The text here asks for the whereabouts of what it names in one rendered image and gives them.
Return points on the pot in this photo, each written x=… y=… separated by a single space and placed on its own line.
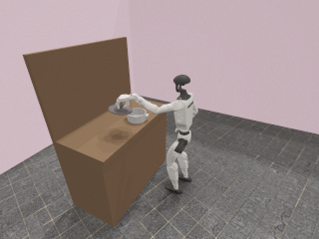
x=138 y=115

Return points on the robot right upper arm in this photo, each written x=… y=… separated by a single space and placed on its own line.
x=194 y=109

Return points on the robot right thigh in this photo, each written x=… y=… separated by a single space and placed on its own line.
x=182 y=156

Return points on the table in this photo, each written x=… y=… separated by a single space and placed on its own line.
x=106 y=160

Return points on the robot left upper arm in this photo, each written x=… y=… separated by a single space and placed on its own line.
x=172 y=107

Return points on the left robot hand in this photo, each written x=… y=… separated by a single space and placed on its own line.
x=121 y=99

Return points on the lid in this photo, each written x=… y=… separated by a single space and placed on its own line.
x=120 y=112

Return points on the robot left forearm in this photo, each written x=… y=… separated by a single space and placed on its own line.
x=141 y=101

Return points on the robot right foot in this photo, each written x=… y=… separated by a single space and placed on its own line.
x=181 y=177

